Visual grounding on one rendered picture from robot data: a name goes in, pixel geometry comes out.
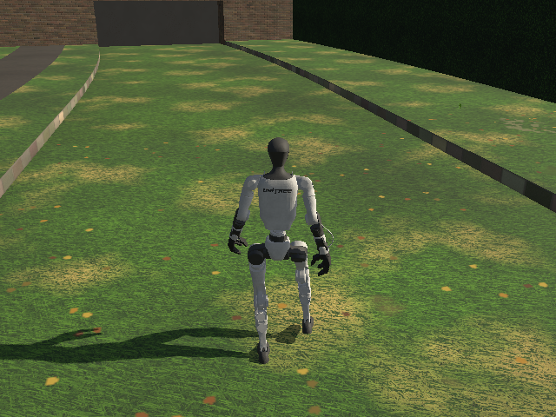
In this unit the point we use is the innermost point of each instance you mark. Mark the robot right forearm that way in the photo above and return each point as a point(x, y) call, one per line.
point(319, 237)

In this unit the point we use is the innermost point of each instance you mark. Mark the humanoid robot head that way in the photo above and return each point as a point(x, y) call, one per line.
point(278, 149)

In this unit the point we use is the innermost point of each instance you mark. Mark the robot right hand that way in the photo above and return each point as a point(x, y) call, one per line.
point(325, 263)

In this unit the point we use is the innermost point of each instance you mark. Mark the robot left upper arm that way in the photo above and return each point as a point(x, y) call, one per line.
point(251, 183)

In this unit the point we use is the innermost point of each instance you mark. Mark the robot right upper arm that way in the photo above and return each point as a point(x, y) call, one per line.
point(305, 184)

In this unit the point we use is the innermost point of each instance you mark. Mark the robot torso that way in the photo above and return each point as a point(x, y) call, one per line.
point(277, 203)

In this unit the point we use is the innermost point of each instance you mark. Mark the robot left hand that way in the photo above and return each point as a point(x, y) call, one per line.
point(231, 244)

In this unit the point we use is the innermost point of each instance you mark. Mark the robot left forearm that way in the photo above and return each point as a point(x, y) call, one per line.
point(236, 227)

